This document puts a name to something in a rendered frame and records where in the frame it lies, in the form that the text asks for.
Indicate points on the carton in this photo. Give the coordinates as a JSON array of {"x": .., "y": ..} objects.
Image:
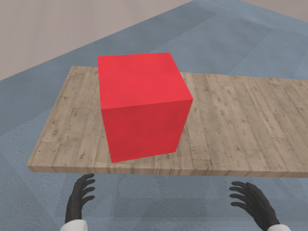
[{"x": 144, "y": 103}]

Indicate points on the left robot forearm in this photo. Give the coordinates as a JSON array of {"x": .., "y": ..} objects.
[{"x": 75, "y": 225}]

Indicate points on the table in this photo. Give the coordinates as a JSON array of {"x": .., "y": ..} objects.
[{"x": 237, "y": 126}]

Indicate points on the robot left hand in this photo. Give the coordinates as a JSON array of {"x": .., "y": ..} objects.
[{"x": 76, "y": 201}]

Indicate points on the robot right hand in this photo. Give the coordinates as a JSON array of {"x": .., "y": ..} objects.
[{"x": 256, "y": 205}]

